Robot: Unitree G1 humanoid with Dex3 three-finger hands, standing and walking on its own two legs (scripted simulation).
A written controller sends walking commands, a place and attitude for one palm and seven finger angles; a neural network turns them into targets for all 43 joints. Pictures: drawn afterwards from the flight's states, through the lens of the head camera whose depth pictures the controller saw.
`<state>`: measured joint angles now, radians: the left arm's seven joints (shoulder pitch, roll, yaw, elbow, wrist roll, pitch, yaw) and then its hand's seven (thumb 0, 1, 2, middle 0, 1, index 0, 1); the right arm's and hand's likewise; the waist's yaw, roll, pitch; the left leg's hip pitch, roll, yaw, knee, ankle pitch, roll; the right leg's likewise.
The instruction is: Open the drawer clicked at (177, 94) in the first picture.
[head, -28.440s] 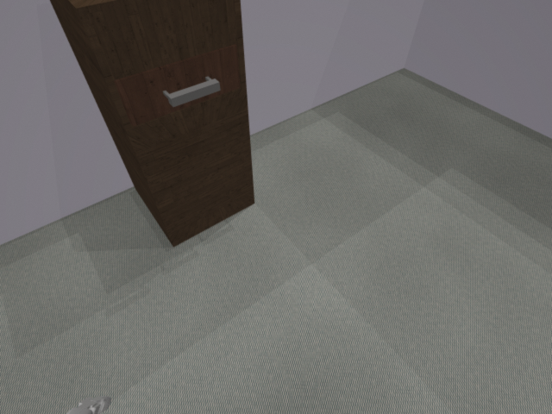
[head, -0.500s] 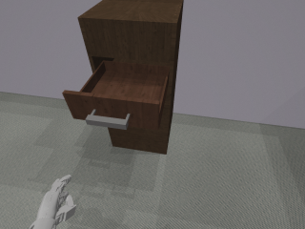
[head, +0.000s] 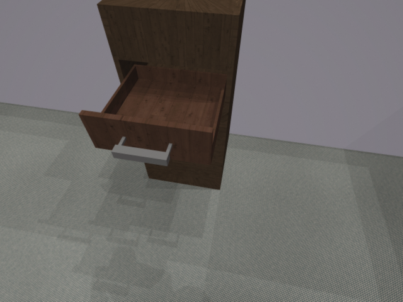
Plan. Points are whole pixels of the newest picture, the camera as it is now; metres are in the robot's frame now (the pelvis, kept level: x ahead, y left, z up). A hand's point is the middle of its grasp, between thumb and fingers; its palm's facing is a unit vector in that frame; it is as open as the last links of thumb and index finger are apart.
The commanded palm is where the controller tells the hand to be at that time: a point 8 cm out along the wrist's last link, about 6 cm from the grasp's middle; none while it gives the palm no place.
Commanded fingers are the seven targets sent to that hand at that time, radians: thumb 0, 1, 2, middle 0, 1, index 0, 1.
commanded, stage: let the arm hang, fingers relaxed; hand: left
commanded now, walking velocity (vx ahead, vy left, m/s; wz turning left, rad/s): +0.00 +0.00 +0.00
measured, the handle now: (143, 149) +0.52 +0.21 -0.07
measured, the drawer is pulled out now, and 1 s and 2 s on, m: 0.30 0.30 0.30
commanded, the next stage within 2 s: look to check the result in 0.44 s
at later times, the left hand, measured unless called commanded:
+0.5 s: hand out of the picture +0.00 +0.16 -0.17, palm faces +0.03 -0.98 -0.19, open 7.3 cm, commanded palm none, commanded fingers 0.00 0.90 0.90 -0.20 -0.30 -0.20 -0.30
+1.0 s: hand out of the picture +0.02 +0.15 -0.17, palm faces +0.03 -0.98 -0.19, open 7.3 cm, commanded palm none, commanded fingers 0.00 0.90 0.90 -0.20 -0.30 -0.20 -0.30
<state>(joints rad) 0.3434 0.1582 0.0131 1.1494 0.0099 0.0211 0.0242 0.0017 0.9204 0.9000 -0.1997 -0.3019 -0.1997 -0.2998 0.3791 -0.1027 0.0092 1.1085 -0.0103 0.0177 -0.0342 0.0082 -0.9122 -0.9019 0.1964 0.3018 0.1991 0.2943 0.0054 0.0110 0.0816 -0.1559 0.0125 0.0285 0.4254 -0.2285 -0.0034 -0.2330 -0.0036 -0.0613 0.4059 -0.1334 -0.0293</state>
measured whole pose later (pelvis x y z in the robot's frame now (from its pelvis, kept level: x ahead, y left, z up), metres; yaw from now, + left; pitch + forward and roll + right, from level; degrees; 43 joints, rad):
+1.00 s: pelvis +0.02 -0.02 +0.00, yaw +0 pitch -2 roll +0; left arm 0.26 0.13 0.02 1.14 0.01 0.00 0.03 0.00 0.91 0.90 -0.20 -0.30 -0.20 -0.30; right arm 0.33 -0.10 -0.01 1.12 -0.01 0.00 -0.04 0.00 -0.91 -0.90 0.20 0.30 0.20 0.29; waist -0.01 0.01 0.08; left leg -0.12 0.04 0.03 0.39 -0.24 -0.03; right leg -0.21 0.02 -0.06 0.39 -0.15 -0.05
